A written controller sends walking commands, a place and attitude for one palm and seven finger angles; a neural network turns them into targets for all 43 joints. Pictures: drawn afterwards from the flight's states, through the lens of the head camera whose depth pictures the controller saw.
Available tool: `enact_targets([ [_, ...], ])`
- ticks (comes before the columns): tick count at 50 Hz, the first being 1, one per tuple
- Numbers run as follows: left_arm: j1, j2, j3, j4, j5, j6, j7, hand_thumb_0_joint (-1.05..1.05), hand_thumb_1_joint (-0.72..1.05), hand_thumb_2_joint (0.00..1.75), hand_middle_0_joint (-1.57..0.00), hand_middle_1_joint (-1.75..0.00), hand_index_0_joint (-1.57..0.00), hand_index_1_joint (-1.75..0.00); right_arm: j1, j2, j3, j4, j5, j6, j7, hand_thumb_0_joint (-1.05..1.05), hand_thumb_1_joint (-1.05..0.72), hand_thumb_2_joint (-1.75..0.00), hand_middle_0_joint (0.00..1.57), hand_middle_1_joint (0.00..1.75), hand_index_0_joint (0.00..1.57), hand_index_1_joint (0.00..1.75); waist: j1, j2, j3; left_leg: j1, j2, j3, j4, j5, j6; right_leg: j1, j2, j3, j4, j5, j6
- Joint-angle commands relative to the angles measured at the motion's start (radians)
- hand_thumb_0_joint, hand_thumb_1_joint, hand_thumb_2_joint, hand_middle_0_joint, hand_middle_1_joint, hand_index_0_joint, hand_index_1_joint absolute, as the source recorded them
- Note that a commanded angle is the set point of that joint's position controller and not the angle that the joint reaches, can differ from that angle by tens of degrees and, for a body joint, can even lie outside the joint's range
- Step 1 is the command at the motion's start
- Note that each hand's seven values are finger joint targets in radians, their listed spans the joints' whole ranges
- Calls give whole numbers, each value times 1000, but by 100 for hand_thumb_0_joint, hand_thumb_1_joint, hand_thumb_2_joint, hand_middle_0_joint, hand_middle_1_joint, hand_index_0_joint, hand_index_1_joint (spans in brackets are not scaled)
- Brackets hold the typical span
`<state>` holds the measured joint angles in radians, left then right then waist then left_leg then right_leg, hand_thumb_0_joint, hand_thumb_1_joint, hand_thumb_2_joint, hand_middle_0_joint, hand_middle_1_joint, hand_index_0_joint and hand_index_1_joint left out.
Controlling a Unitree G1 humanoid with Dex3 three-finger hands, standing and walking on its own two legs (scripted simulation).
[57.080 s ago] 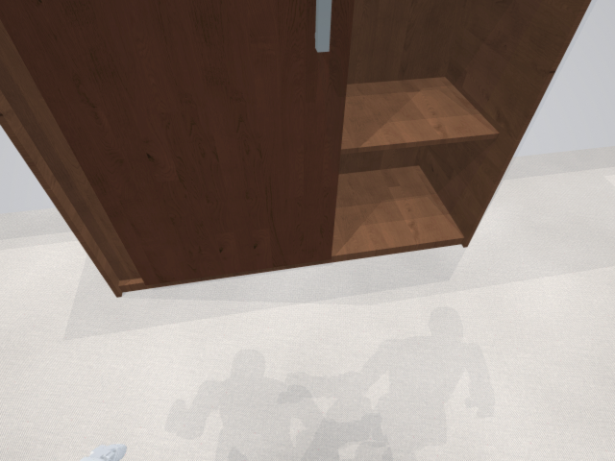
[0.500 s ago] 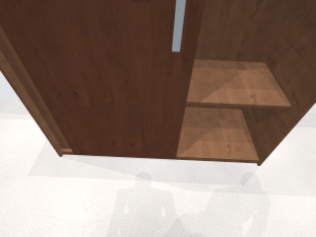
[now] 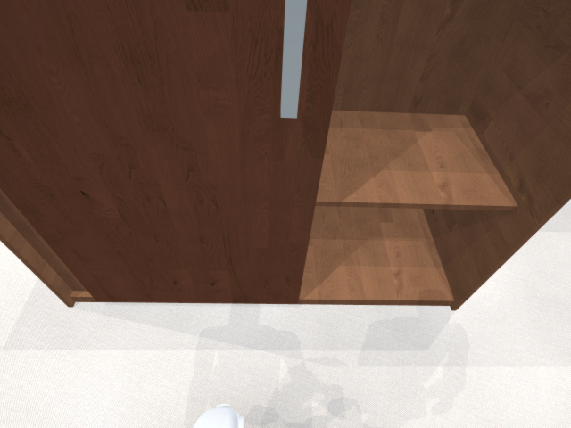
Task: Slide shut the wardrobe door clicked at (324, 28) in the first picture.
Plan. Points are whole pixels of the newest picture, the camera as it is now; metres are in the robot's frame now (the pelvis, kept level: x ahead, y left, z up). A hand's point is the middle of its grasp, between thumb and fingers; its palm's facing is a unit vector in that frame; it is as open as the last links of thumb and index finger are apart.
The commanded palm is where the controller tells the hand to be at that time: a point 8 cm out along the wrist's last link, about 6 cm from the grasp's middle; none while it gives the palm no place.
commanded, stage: take the last steps up to it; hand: left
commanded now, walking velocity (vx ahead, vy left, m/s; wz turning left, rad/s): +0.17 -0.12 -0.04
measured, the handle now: (292, 42) +0.59 +0.03 +0.24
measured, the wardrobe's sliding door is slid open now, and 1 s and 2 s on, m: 0.60 0.60 0.60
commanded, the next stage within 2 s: come to a stop and stand still in 0.02 s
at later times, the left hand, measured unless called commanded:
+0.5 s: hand (184, 380) +0.22 +0.18 -0.16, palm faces -0.04 -0.96 -0.26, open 7.4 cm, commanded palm none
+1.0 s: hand out of the picture +0.11 +0.20 -0.18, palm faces +0.08 -0.97 -0.23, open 7.4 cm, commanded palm none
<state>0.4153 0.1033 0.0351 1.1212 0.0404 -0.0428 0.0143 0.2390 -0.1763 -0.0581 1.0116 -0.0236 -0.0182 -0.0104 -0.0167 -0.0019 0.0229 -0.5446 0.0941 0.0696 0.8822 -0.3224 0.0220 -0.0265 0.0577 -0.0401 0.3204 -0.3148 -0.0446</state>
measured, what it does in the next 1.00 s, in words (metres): steps on the spot: left foot, then right foot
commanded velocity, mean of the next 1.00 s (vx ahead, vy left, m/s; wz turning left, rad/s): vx -0.10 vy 0.03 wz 0.00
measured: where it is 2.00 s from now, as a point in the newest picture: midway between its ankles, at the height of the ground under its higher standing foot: outside the picture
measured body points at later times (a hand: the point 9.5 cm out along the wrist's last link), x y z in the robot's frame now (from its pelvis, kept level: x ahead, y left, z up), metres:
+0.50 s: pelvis +0.11 -0.03 +0.00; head +0.17 -0.03 +0.44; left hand +0.22 +0.23 -0.14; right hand +0.11 -0.28 -0.15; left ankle +0.12 +0.11 -0.74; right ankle +0.14 -0.17 -0.72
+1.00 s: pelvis +0.08 +0.00 -0.01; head +0.10 +0.01 +0.44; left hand +0.10 +0.25 -0.17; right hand +0.17 -0.26 -0.15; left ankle +0.05 +0.12 -0.74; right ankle +0.14 -0.17 -0.74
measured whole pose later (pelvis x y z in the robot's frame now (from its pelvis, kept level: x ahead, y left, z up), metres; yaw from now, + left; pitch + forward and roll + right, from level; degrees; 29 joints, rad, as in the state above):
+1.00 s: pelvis +0.08 +0.00 -0.01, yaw +1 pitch +0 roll +0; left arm 0.23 0.20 0.06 1.00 0.03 0.05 0.03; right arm 0.18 -0.21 -0.06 0.97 -0.02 0.02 0.00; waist 0.02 -0.03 0.05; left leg -0.22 0.01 0.02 0.55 -0.33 -0.01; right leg -0.37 -0.11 -0.03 0.59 -0.25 0.06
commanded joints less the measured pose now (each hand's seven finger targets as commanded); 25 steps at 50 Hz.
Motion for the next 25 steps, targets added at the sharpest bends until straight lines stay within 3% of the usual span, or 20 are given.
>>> enact_targets([
  [1, 12, 170, 35, -35, -10, -7, 6, 0, 90, 90, -20, -30, -20, -30, 83, -59, -4, -29, 3, -37, -9, 0, -90, -90, 20, 30, 20, 30, -54, -113, 30, 244, -58, 76, -276, 109, 6, -99, -186, 71, 82, 596, -121],
  [2, 7, 169, 38, -44, -18, -3, 4, 0, 90, 90, -20, -30, -20, -30, 206, -96, -13, 9, 0, -40, -14, 0, -90, -90, 20, 30, 20, 30, -98, -35, -44, 422, -54, 53, -365, 206, 7, -138, -147, 45, 241, 554, -91],
  [3, 38, 145, 40, -61, -21, 1, -1, 0, 90, 90, -20, -30, -20, -30, 314, -180, -33, 35, -11, -44, -25, 0, -90, -90, 20, 30, 20, 30, -123, 130, -120, 638, 123, -184, -401, 299, 69, -319, -74, 26, 461, 275, -40],
  [4, 66, 105, 23, -85, -29, 2, -11, 0, 90, 90, -20, -30, -20, -30, 389, -263, -48, 46, -20, -43, -36, 0, -90, -90, 20, 30, 20, 30, -117, 354, -191, 783, 400, -543, -507, 490, 205, -542, 13, -26, 795, -285, 5],
  [5, 21, 134, 27, -111, -12, 8, -9, 0, 90, 90, -20, -30, -20, -30, 354, -274, -43, 39, -11, -24, -40, 0, -90, -90, 20, 30, 20, 30, -105, 230, -188, 695, 454, -618, -566, 366, 260, -554, -31, 90, 939, -290, -17],
  [6, -23, 141, 27, -133, -5, 5, -9, 0, 90, 90, -20, -30, -20, -30, 268, -247, -35, 2, -11, -23, -33, 0, -90, -90, 20, 30, 20, 30, -70, 138, -65, 493, 414, -563, -612, 207, 251, -556, -63, 85, 974, -240, -15],
  [7, -66, 116, 33, -136, 2, 13, -10, 0, 90, 90, -20, -30, -20, -30, 177, -200, -26, -15, -16, -24, -36, 0, -90, -90, 20, 30, 20, 30, -37, 170, 36, 334, 372, -484, -630, 242, 211, -563, -96, 88, 982, -164, 6],
  [8, -88, 116, 40, -142, 1, 28, -16, 0, 90, 90, -20, -30, -20, -30, 122, -148, -11, -26, -15, -25, -41, 0, -90, -90, 20, 30, 20, 30, -13, 161, 96, 222, 328, -392, -638, 319, 181, -518, -122, 95, 932, -117, 29],
  [9, -72, 107, 41, -149, -2, 45, -19, 0, 90, 90, -20, -30, -20, -30, 84, -128, -1, -34, -15, -28, -47, 0, -90, -90, 20, 30, 20, 30, 18, 148, 103, 183, 292, -291, -625, 442, 160, -476, -127, 86, 865, -87, 51],
  [10, -54, 103, 40, -144, -6, 61, -20, 0, 90, 90, -20, -30, -20, -30, 66, -128, 3, -34, -13, -29, -50, 0, -90, -90, 20, 30, 20, 30, 30, 124, 73, 192, 259, -201, -599, 567, 140, -441, -117, 66, 810, -64, 67],
  [11, -45, 107, 41, -142, -7, 71, -17, 0, 90, 90, -20, -30, -20, -30, 59, -137, -4, -34, -11, -28, -55, 0, -90, -90, 20, 30, 20, 30, 37, 108, 41, 235, 242, -158, -569, 678, 130, -431, -103, 44, 759, -62, 79],
  [12, -38, 108, 43, -143, -9, 82, -16, 0, 90, 90, -20, -30, -20, -30, 62, -149, -10, -34, -10, -23, -57, 0, -90, -90, 20, 30, 20, 30, 36, 104, -11, 277, 234, -120, -549, 712, 127, -420, -98, 35, 726, -50, 85],
  [14, -64, 122, 47, -163, -8, 92, -15, 0, 90, 90, -20, -30, -20, -30, 67, -167, -18, -30, -5, -11, -57, 0, -90, -90, 20, 30, 20, 30, 24, 144, -57, 336, 239, -114, -525, 751, 135, -440, -88, 21, 699, -42, 96],
  [17, -124, 136, 45, -205, -6, 96, -15, 0, 90, 90, -20, -30, -20, -30, 54, -180, -28, -38, -8, -1, -53, 0, -90, -90, 20, 30, 20, 30, 17, 187, -62, 341, 225, -88, -502, 773, 130, -432, -79, 11, 637, -26, 95],
  [20, -174, 139, 42, -231, -9, 89, -14, 0, 90, 90, -20, -30, -20, -30, 39, -191, -41, -45, -12, 10, -47, 0, -90, -90, 20, 30, 20, 30, 5, 242, -64, 383, 213, -88, -461, 786, 116, -403, -67, -9, 502, -27, 82],
  [22, -163, 150, 41, -232, -14, 77, -11, 0, 90, 90, -20, -30, -20, -30, 26, -201, -45, -50, -12, 18, -42, 0, -90, -90, 20, 30, 20, 30, 10, 264, -77, 383, 209, -111, -422, 752, 98, -332, -63, -12, 365, -12, 68],
  [24, -93, 178, 47, -207, -14, 59, -8, 0, 90, 90, -20, -30, -20, -30, 9, -200, -52, -57, -5, 29, -33, 0, -90, -90, 20, 30, 20, 30, 50, 195, -113, 356, 158, -83, -319, 548, 37, -195, -78, -14, 153, 197, 64],
  [25, -76, 233, 51, -199, -8, 42, -2, 0, 90, 90, -20, -30, -20, -30, 52, -157, -51, -52, 4, 32, -23, 0, -90, -90, 20, 30, 20, 30, 47, 26, -149, 327, 62, -30, -188, 295, -20, -134, -175, 72, 58, 444, 52],
])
